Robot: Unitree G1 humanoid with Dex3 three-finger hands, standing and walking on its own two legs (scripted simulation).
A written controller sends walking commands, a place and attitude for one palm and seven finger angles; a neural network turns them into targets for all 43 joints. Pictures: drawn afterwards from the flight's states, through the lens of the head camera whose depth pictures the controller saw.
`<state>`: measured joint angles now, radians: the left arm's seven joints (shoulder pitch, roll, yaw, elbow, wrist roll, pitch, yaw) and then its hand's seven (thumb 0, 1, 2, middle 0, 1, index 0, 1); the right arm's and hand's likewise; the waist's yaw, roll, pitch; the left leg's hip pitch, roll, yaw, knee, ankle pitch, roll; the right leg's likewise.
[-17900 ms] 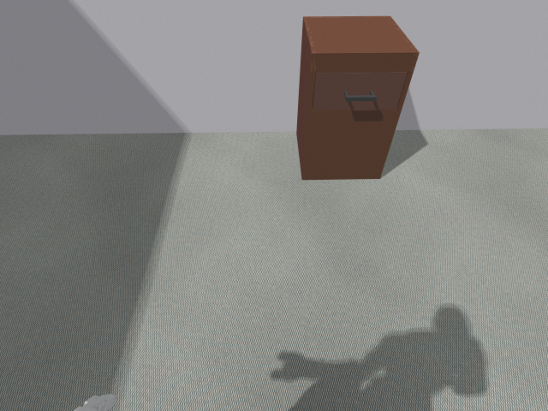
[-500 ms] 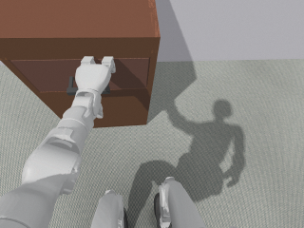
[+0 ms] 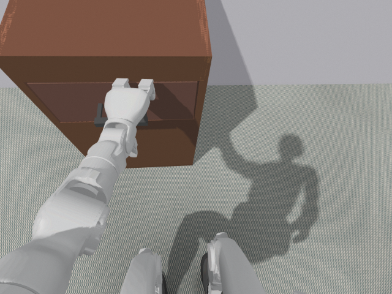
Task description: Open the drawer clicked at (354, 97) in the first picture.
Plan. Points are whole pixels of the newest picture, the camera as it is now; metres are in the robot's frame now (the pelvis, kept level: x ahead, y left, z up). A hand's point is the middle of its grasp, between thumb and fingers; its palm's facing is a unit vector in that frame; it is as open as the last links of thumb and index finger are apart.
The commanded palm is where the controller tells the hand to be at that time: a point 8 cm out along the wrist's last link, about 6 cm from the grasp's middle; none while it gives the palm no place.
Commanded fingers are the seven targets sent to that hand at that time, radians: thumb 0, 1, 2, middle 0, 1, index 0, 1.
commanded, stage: move the hooked fingers above the handle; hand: left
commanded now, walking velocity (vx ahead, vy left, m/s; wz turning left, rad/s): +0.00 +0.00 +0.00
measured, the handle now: (122, 114) +0.56 +0.13 -0.12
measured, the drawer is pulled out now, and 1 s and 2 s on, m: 0.00 0.00 0.00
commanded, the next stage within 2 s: lower the fingers behind the handle in 0.36 s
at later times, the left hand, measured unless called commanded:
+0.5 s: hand (117, 119) +0.50 +0.13 -0.05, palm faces -0.15 -0.02 -0.99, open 13.8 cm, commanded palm +0.49 +0.12 -0.02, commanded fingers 0.00 -0.50 0.30 -0.30 -1.20 -0.30 -1.20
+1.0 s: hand (120, 125) +0.51 +0.13 -0.09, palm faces -0.08 -0.02 -1.00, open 13.8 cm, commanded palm +0.49 +0.12 -0.05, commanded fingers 0.00 -0.50 0.30 -0.30 -1.20 -0.30 -1.20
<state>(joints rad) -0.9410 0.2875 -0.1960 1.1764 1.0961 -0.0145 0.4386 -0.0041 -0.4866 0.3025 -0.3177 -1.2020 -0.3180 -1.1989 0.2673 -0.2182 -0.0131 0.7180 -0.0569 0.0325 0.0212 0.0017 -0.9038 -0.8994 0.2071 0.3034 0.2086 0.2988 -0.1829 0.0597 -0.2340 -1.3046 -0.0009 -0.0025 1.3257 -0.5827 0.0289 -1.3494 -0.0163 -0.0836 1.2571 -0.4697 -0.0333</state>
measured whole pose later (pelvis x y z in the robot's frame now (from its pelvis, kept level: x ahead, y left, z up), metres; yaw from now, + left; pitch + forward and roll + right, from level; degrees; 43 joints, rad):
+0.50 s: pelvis -0.01 +0.00 +0.00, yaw +0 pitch +32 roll -1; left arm -0.95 0.35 -0.20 1.16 1.05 0.05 0.40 0.00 -0.48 0.30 -0.32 -1.20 -0.32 -1.21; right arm 0.28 -0.21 -0.01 0.73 -0.04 0.02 0.02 0.00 -0.90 -0.90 0.21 0.30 0.21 0.30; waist -0.16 0.06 -0.21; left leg -1.32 0.00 0.01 1.33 -0.57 0.03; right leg -1.37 -0.01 -0.07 1.26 -0.46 -0.03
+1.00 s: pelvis -0.01 +0.00 -0.03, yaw -1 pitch +35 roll -1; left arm -0.94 0.35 -0.12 1.15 1.10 0.08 0.51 0.00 -0.48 0.30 -0.32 -1.21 -0.32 -1.20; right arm 0.23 -0.20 -0.01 0.72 -0.06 0.02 0.04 0.00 -0.91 -0.90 0.21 0.30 0.21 0.30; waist -0.17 0.07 -0.21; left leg -1.44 0.01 0.01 1.43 -0.61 0.03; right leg -1.50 -0.01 -0.07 1.37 -0.49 -0.03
